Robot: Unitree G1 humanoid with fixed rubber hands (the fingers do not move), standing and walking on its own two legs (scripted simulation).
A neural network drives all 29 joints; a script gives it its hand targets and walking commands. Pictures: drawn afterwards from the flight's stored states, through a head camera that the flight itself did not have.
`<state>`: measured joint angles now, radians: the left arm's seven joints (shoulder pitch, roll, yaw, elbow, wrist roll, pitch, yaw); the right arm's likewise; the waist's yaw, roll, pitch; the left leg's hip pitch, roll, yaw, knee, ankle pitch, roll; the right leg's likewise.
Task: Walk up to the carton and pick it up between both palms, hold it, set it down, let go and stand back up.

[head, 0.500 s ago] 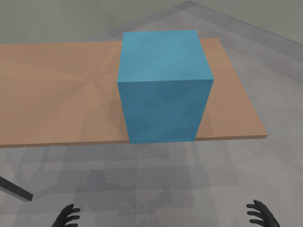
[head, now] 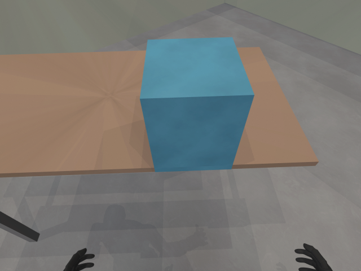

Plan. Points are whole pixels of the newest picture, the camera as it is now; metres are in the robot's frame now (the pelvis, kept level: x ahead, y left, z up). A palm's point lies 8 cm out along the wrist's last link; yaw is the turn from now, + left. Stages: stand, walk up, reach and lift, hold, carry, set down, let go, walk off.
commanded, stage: stand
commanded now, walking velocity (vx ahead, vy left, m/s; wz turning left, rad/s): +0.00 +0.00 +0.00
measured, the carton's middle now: (191, 108) +0.46 +0.03 +0.10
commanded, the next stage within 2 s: none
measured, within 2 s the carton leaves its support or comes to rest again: neither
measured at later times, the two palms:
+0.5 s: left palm out of the picture +0.07 +0.28 -0.10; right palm out of the picture +0.12 -0.28 -0.10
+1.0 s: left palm out of the picture +0.06 +0.28 -0.10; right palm out of the picture +0.11 -0.28 -0.10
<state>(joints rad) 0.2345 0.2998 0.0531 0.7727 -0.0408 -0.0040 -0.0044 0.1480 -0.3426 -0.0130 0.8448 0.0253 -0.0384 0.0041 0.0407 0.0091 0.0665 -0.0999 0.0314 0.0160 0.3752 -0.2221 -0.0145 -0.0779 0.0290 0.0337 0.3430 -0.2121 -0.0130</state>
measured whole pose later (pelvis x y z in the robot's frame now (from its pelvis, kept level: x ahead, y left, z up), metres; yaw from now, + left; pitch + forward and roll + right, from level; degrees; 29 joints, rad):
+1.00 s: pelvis -0.01 +0.00 +0.00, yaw +0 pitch -4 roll +0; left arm 0.23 0.30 0.05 0.83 -0.04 0.00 0.00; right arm 0.15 -0.34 -0.01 0.90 0.03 -0.04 0.00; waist 0.04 0.01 0.07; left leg -0.10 0.03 0.02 0.38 -0.21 -0.01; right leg -0.08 0.03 0.03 0.34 -0.20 -0.01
